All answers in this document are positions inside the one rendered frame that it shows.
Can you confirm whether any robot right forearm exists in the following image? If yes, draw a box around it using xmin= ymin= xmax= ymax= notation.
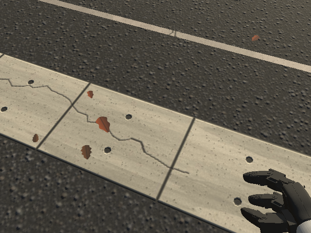
xmin=296 ymin=219 xmax=311 ymax=233

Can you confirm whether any right robot hand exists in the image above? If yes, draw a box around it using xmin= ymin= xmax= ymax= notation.
xmin=240 ymin=168 xmax=311 ymax=233

